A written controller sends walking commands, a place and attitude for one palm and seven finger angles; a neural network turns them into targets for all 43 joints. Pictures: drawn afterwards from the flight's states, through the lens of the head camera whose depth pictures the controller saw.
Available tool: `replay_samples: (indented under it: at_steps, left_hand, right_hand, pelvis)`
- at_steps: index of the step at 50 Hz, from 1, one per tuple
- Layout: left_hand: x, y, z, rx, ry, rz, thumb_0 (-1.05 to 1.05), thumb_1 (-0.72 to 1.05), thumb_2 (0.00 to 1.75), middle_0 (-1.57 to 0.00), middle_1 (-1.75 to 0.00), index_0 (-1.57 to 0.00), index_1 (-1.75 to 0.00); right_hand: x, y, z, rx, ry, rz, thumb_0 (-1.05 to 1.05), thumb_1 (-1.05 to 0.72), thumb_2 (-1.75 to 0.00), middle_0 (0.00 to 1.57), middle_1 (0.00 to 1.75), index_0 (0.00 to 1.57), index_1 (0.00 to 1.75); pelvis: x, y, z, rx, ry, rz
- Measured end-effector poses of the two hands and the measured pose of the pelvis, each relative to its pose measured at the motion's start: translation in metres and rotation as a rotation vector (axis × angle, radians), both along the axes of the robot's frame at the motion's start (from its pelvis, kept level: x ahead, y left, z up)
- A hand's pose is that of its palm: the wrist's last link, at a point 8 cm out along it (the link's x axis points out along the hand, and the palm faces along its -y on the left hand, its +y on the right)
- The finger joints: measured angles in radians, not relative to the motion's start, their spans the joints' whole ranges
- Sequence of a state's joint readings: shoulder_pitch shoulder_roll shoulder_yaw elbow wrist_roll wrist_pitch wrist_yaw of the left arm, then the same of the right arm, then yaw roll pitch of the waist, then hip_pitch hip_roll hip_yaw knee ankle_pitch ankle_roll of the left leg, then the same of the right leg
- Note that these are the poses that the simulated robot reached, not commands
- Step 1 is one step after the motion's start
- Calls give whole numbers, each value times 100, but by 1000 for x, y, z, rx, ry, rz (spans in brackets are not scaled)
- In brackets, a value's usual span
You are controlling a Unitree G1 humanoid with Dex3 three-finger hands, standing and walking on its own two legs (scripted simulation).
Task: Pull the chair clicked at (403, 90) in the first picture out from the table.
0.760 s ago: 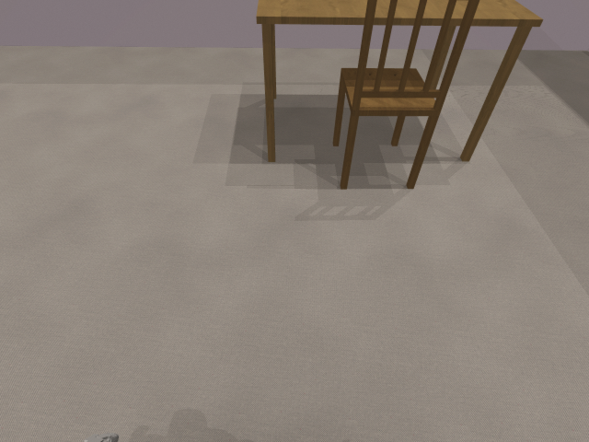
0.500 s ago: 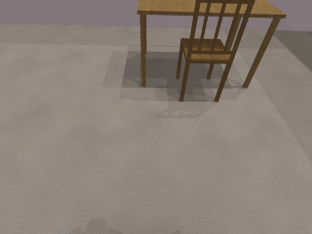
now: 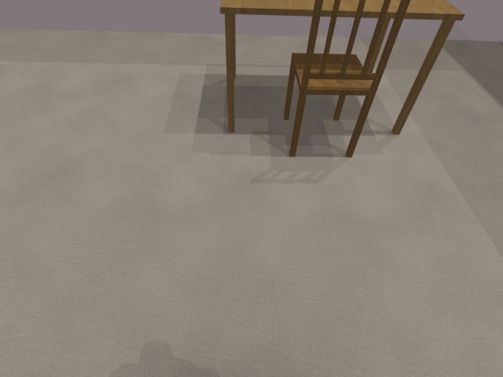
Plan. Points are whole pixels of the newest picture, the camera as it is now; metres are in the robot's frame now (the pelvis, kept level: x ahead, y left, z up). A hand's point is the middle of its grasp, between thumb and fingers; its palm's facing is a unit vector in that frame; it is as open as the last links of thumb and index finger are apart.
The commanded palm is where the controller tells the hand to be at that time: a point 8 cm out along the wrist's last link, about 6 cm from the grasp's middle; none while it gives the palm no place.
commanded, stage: stand and wait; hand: left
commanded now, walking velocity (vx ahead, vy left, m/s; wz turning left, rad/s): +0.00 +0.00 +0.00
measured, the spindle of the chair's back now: (352, 37) +1.48 -0.38 -0.07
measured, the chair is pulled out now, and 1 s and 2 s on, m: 0.00 0.00 0.00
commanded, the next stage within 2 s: look at it before walking up in 0.06 s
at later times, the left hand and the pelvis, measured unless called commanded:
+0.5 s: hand out of the picture +0.08 +0.24 -0.16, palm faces -0.03 -0.95 -0.32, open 7.4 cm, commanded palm none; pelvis +0.01 +0.00 +0.00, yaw +0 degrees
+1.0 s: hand out of the picture +0.07 +0.22 -0.17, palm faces -0.09 -0.95 -0.29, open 7.4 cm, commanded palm none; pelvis +0.00 -0.01 -0.01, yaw -5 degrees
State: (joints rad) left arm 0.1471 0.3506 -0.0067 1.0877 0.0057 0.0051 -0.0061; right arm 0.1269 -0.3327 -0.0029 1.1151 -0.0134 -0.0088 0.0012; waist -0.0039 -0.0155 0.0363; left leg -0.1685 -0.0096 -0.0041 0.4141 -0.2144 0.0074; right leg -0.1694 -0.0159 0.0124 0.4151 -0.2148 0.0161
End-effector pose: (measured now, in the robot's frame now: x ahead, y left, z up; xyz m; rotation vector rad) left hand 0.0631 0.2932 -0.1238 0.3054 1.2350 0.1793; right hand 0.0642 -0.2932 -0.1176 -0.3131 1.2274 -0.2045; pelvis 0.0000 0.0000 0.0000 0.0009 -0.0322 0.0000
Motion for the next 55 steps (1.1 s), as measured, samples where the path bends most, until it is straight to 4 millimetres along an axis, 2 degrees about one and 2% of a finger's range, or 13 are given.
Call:
replay_samples:
  at_steps: [19,44,49,55]
  left_hand:
    - [16,-5,4,-5,-36,-14,1,90,90,-20,-30,-20,-30]
    - [11,-9,3,2,3,-9,1,90,90,-20,-30,-20,-30]
    - [8,-23,-7,-20,40,-36,0,90,90,-20,-30,-20,-30]
    - [8,-56,-17,-69,79,-79,1,91,90,-20,-30,-20,-30]
  right_hand:
    - [19,2,3,8,-45,11,0,-90,-90,21,30,20,30]
    - [12,-5,1,2,-19,-9,0,-91,-90,21,30,20,30]
    - [1,5,-8,30,-38,-61,0,-91,-90,20,30,20,30]
    - [-25,8,-30,103,-30,-151,0,-90,-90,20,30,20,30]
  pelvis:
    - [4,-1,2,2,-2,-3]
    - [6,-6,2,3,2,-25]
    - [4,-8,-4,10,9,-77]
    - [13,-21,-14,17,4,-165]
